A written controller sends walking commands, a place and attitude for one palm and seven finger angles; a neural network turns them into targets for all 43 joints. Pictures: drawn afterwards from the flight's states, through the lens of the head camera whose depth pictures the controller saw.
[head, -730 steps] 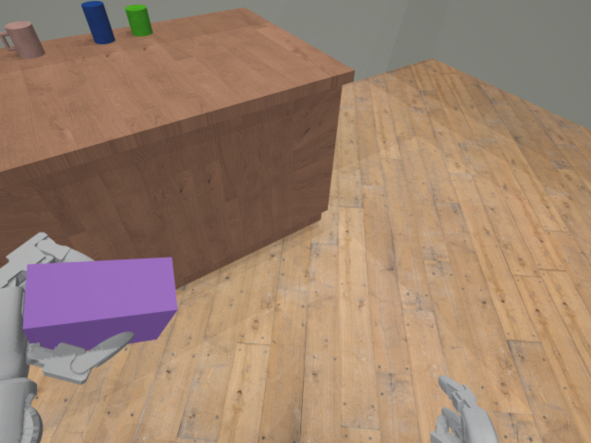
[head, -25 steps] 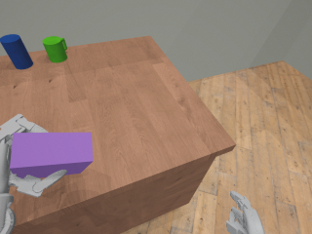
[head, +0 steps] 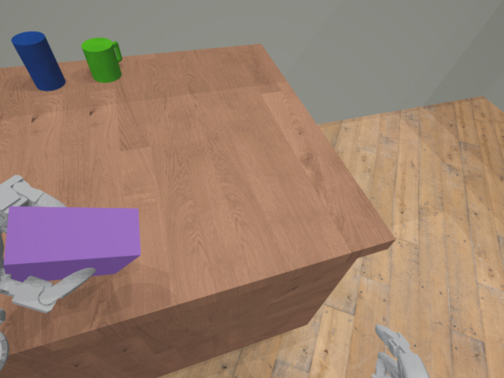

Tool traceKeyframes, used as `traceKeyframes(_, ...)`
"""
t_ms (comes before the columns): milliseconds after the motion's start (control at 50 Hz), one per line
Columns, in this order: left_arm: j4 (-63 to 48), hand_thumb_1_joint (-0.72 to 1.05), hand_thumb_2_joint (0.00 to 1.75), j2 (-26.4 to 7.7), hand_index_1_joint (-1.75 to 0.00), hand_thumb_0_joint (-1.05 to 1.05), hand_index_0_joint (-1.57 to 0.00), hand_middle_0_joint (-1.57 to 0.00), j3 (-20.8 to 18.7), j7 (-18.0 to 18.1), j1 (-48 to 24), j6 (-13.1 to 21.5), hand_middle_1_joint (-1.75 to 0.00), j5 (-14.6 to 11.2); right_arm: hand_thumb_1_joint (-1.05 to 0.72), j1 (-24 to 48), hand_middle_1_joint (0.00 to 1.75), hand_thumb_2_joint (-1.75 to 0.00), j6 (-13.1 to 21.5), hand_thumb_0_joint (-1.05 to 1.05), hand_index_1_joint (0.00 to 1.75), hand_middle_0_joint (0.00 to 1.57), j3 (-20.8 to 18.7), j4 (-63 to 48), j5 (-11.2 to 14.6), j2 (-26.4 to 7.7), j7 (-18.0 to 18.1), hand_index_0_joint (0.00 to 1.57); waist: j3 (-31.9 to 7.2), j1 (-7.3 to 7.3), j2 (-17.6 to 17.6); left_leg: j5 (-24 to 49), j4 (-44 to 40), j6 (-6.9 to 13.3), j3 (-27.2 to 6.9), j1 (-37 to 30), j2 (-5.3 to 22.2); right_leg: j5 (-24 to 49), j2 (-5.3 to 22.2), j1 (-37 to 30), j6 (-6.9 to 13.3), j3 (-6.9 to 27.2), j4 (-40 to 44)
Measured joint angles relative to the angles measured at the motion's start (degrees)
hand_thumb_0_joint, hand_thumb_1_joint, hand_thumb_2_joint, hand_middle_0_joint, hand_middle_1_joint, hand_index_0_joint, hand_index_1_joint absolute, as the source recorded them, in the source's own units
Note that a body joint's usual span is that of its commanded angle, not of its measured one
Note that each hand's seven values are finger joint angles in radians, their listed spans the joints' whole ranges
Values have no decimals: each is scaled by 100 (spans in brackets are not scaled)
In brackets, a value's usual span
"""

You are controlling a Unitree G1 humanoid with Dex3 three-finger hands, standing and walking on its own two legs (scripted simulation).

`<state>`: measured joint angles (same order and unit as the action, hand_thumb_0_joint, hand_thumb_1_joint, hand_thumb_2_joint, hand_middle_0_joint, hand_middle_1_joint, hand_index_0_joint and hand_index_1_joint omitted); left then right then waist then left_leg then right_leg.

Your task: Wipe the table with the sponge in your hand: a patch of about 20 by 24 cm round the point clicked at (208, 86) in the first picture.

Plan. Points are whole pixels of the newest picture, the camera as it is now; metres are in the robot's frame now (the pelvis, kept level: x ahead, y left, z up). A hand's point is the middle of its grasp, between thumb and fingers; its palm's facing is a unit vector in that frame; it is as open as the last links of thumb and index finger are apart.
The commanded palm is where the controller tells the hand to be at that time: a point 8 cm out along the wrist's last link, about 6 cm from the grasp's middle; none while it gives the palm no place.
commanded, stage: come to a stop and stand still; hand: left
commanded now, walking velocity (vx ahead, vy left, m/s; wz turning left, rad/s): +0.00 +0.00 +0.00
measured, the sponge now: (91, 245) +0.24 +0.23 +0.13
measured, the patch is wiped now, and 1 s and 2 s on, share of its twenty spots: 0.00 0.00 0.00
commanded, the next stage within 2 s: look again from close up in 0.10 s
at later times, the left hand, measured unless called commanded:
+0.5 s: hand (38, 260) +0.20 +0.25 +0.16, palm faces +0.39 -0.85 -0.35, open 9.8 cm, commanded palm +0.14 +0.28 +0.18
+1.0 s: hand (84, 252) +0.21 +0.21 +0.16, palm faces +0.34 -0.88 -0.35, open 9.8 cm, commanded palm +0.16 +0.25 +0.18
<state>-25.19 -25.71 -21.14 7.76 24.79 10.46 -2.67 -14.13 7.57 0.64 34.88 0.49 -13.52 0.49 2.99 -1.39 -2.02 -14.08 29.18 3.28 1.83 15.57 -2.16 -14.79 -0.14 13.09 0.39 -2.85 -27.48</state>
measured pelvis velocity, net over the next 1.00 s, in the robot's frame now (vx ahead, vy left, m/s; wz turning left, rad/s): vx -0.02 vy -0.02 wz -0.06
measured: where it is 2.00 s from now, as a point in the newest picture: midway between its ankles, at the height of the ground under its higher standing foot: outside the picture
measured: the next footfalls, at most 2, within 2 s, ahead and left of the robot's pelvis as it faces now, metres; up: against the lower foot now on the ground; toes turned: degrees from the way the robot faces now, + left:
none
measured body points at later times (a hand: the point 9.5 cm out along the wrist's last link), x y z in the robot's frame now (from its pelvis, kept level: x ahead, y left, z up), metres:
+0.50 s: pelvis -0.03 +0.01 +0.00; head -0.03 +0.02 +0.45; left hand +0.17 +0.30 +0.18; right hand +0.14 -0.22 -0.07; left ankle +0.01 +0.08 -0.74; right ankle +0.00 -0.12 -0.74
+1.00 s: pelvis -0.02 -0.02 +0.00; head -0.02 -0.01 +0.45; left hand +0.19 +0.26 +0.18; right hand +0.15 -0.25 -0.07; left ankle +0.01 +0.08 -0.74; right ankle +0.00 -0.12 -0.74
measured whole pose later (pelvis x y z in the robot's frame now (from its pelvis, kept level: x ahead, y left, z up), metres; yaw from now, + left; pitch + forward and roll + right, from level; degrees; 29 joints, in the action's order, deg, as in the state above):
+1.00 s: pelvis -0.02 -0.02 +0.00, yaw -3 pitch -1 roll -1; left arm -25.9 -20.3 -19.0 6.7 24.0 7.4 -3.6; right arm -11.6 4.0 2.1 32.3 0.2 -10.8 1.8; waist 1.2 -0.6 -0.3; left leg -11.9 26.7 1.4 3.8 13.6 0.9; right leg -11.2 -3.1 11.9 2.3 -0.8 -24.4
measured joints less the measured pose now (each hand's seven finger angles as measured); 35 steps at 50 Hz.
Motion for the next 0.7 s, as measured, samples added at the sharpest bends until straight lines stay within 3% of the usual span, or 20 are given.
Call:
traceKeyframes(140, -107, -46, 102, 342, -135, -1, -76, -75, 47, 29, -117, 78, -135, 10, -90, 226, 30, -90, -104, 1, 30, 20, 19, -35, 4, 29, 21, 20, -138, -132, 129, 66, -76, 34, 78, -100, 5, 103, -3, -71, -33, 78, 76)
traceKeyframes(280, 344, -46, 102, 623, -135, -1, -76, -75, 280, -50, -295, -226, -135, 89, -90, 351, 30, -90, -242, 1, 30, 20, 116, -262, -3, 124, 110, 20, -226, -100, 192, 159, -155, 61, 176, -159, 54, 267, -50, -118, -45, 175, 204)
traceKeyframes(480, 74, -46, 102, 517, -135, -1, -76, -75, 223, -56, -190, -174, -135, 68, -90, 162, 30, -90, -228, 1, 30, 20, 145, -257, -22, 120, 167, 20, -178, -25, 155, 259, -231, 70, 196, -164, 61, 391, -57, -130, -53, 193, 309)
traceKeyframes(700, 193, -46, 102, 618, -135, -1, -76, -75, 261, -54, -154, -197, -135, 79, -90, 67, 30, -90, -245, 1, 30, 20, 107, -90, -29, 103, 217, 20, -161, 15, 162, 318, -362, 64, 265, -252, 39, 404, -36, -132, -61, 263, 301)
